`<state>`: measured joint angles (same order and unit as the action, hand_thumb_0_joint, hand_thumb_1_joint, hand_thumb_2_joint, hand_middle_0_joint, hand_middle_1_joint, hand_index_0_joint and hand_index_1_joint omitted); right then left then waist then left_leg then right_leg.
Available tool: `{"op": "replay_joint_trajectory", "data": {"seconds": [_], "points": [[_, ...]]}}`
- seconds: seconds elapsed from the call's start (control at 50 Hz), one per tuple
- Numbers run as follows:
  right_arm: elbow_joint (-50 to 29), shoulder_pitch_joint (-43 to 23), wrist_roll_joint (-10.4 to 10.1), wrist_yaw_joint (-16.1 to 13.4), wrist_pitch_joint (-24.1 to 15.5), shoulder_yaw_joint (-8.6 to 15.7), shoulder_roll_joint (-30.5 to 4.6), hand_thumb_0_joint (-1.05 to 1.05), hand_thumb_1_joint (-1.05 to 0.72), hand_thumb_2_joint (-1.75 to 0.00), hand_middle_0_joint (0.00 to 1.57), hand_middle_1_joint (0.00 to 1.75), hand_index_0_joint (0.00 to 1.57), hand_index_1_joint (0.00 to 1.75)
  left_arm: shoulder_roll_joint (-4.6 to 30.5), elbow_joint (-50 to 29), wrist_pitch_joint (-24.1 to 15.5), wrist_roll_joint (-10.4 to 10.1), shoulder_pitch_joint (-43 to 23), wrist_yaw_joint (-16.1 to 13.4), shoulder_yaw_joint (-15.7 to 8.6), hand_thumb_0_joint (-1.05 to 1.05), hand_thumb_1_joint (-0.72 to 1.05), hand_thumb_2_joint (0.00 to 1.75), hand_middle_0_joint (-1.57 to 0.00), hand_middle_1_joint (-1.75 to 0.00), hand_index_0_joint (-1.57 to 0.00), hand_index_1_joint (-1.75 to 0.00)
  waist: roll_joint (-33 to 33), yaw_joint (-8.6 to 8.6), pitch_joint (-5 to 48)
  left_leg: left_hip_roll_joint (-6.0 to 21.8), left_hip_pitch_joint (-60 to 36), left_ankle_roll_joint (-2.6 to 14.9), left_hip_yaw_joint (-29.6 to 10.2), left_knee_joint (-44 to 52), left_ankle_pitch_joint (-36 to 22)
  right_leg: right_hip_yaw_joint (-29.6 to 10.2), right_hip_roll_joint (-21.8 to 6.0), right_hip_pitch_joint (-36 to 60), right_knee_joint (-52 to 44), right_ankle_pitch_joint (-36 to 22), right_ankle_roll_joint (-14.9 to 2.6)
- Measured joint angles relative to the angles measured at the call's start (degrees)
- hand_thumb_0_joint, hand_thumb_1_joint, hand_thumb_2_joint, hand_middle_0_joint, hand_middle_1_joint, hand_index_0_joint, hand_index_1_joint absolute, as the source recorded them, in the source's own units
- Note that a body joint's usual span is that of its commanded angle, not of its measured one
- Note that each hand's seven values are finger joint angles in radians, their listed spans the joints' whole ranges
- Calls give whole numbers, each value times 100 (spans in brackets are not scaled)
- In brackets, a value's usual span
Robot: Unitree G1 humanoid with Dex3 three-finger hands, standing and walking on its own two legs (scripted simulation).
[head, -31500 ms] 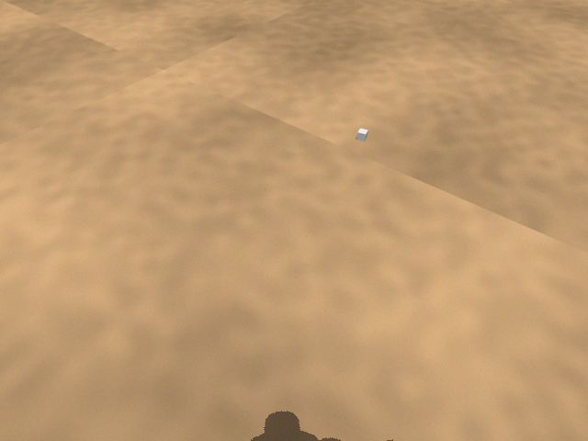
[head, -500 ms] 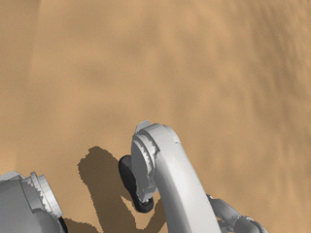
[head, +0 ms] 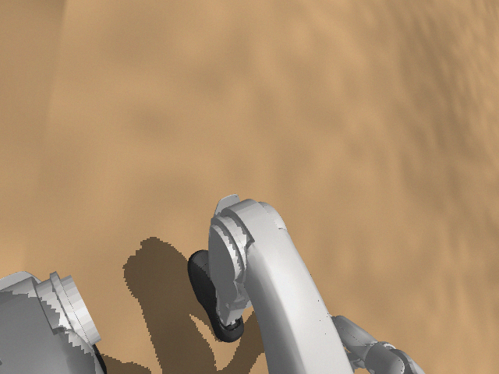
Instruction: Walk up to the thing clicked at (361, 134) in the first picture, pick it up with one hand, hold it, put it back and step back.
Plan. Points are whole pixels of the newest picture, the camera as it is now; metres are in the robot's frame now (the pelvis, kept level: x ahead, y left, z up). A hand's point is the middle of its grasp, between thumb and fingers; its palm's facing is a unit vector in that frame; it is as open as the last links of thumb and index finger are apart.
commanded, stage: close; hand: left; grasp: from above
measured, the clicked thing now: out of the picture +0.45 +0.31 -0.28
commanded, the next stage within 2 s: none
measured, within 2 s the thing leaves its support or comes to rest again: neither
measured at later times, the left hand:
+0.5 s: hand out of the picture +0.42 +0.28 -0.26, palm faces -0.52 -0.05 -0.85, open 11.7 cm
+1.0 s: hand out of the picture +0.45 +0.31 -0.26, palm faces -0.52 -0.10 -0.85, open 11.2 cm
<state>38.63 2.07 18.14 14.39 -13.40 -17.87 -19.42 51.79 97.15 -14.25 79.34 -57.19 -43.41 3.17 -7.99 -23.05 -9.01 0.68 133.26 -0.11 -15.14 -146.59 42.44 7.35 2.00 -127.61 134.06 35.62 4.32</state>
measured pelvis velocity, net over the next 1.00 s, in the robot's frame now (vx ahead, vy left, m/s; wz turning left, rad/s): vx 0.00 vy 0.00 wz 0.00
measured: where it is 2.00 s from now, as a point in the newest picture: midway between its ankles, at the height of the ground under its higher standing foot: (164, 352)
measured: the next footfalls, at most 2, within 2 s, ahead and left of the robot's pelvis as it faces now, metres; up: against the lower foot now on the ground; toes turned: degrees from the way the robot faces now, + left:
none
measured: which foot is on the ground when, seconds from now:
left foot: down 0.00-1.00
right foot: down 0.00-1.00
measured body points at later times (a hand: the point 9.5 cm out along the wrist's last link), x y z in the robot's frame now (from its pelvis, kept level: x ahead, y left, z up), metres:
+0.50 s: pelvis +0.00 +0.00 +0.00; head +0.26 +0.14 +0.33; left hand +0.44 +0.28 -0.21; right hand +0.07 -0.24 -0.06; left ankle +0.06 +0.12 -0.27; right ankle +0.13 -0.13 -0.27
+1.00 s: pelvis +0.00 +0.00 +0.00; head +0.28 +0.14 +0.32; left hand +0.47 +0.31 -0.21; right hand +0.06 -0.25 -0.05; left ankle +0.06 +0.12 -0.27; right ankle +0.13 -0.13 -0.27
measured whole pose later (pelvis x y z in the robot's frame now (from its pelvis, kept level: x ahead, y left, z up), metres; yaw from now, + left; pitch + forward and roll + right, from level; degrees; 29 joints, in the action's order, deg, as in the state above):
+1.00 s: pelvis +0.00 +0.00 +0.00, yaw +0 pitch +28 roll -16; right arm 36.0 5.1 15.0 14.0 -10.6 -17.9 -20.9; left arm 56.5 94.7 -15.4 73.3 -60.8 -28.5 1.3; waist -6.8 -22.5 -10.6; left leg -0.4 134.6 0.3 -15.2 -147.3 42.3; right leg 7.5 1.3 -127.8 134.6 36.6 4.3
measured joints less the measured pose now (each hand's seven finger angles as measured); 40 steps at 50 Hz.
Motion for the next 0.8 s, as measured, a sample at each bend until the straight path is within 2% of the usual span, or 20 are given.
{"op": "replay_joint_trajectory", "data": {"seconds": [0.06,0.12,0.16,0.2,0.26,0.32,0.4,0.5,0.56,0.64,0.68,0.72,0.76,0.8], "points": [[-102,46,-91,14,-51,49,-109,0,-90,-89,21,30,20,30,97,95,208,-194,-128,200,-215,0,-30,88,-17,-87,-19,-86,12,-60,-27,-10,44,16,28,10,-16,-22,-12,-36,4,6,14],[-167,117,-185,-5,-69,104,-190,0,-90,-89,20,30,20,30,264,203,253,-374,-267,570,-436,0,-30,88,-19,-85,-20,-85,27,-99,-89,-35,93,17,31,-2,-28,-24,-32,-67,22,18,15],[-171,170,-211,-21,-27,103,-216,0,-90,-89,20,30,20,30,348,182,184,-492,-298,836,-420,0,-29,87,-19,-85,-20,-84,26,-85,-140,-52,100,5,14,-27,-17,-13,-41,-67,46,36,18],[-167,242,-227,-44,57,93,-211,0,-90,-90,20,30,20,30,380,51,32,-553,-271,963,-377,0,-29,87,-20,-87,-21,-84,25,-29,-175,-65,75,-17,-8,-47,6,0,-48,-44,67,58,27],[-153,304,-206,-58,207,28,-170,0,-90,-90,20,30,20,30,445,-66,-227,-556,-242,1190,-245,0,-27,86,-19,-88,-22,-85,32,28,-178,-86,34,-48,-46,-71,33,25,-61,-2,90,88,33],[-193,315,-170,-92,336,-53,-124,0,-90,-90,20,30,20,30,498,-67,-482,-516,-193,1276,-132,0,-24,87,-18,-88,-23,-86,59,60,-188,-108,9,-63,-101,-96,41,70,-66,45,90,98,25],[-277,292,-114,-121,431,-153,-51,0,-90,-90,20,30,20,30,528,-101,-794,-338,-92,1204,-31,0,-20,88,-19,-89,-26,-87,31,97,-215,-98,-48,-60,-122,-109,34,86,-48,106,79,72,25],[-207,153,22,-164,403,-245,74,0,-90,-89,21,30,20,30,339,-140,-925,-94,89,802,170,0,-14,86,-22,-88,-29,-86,-46,131,-154,-54,-117,-33,-108,-90,20,79,-10,162,40,25,21],[-118,38,98,-188,337,-225,138,0,-90,-89,21,30,20,30,178,-170,-836,129,195,428,211,0,-11,84,-26,-85,-32,-83,-83,131,-104,-18,-141,-8,-85,-49,6,68,15,180,-13,-8,2],[-15,-85,113,-157,219,-145,148,0,-90,-89,21,30,20,30,-1,-209,-461,251,256,-45,233,0,-9,79,-30,-80,-34,-79,-111,97,-51,20,-133,31,-34,25,-23,41,35,171,-90,-44,-21],[16,-91,81,-106,153,-95,116,0,-90,-89,21,30,20,30,-32,-186,-223,202,202,-165,244,0,-9,77,-31,-78,-34,-76,-94,79,14,13,-83,41,-16,52,-40,31,25,129,-108,-48,-23],[29,-75,25,-46,77,-43,64,0,-90,-89,21,30,20,30,-62,-149,82,32,123,-205,193,0,-10,76,-32,-76,-34,-74,-70,52,75,4,-25,55,14,64,-50,9,12,75,-103,-39,-23],[-2,-55,-47,1,12,12,-1,0,-90,-89,21,30,20,30,-49,-83,319,-164,10,-82,91,0,-10,75,-32,-74,-34,-73,-39,10,87,-9,26,75,43,56,-55,-14,-2,36,-83,-20,-10],[-81,-12,-150,28,-54,60,-86,0,-90,-89,21,30,20,30,32,30,445,-315,-141,187,-120,0,-11,74,-32,-72,-34,-71,8,-44,69,-36,100,93,59,31,-67,-26,-23,-14,-51,0,-8]]}}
